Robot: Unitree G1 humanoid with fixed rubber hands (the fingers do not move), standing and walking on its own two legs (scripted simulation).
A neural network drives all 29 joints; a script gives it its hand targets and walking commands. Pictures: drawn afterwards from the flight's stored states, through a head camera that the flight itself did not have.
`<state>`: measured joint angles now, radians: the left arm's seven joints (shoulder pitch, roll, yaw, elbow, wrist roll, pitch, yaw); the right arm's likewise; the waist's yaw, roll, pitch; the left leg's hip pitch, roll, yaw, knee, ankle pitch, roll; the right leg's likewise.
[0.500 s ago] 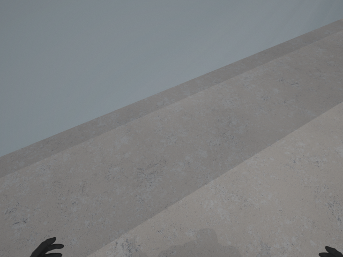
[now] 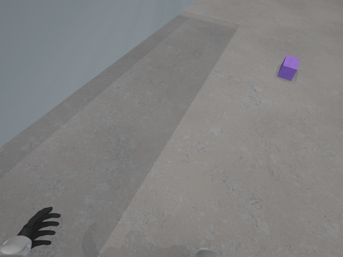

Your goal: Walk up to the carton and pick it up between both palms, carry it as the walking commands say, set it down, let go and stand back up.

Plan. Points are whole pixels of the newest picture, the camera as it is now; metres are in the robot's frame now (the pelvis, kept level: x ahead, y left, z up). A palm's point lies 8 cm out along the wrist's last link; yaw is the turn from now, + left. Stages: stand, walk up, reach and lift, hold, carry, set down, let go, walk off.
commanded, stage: walk up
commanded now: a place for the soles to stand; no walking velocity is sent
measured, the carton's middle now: (288, 67) +2.08 -1.58 -0.70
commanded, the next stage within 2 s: none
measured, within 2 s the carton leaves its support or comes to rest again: neither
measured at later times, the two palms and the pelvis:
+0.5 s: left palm (92, 173) +0.42 +0.22 -0.14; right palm (296, 191) +0.30 -0.40 -0.09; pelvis +0.28 -0.06 -0.02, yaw -16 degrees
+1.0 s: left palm (146, 102) +0.74 +0.05 -0.11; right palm (306, 143) +0.49 -0.55 -0.10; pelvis +0.54 -0.21 -0.01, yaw -27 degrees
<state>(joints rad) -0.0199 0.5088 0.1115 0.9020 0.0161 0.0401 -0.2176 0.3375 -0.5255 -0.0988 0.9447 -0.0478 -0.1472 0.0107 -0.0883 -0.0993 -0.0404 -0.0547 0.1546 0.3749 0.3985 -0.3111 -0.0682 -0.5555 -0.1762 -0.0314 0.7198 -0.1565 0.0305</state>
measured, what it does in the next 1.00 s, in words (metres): walks ahead, turning right: right foot, then left foot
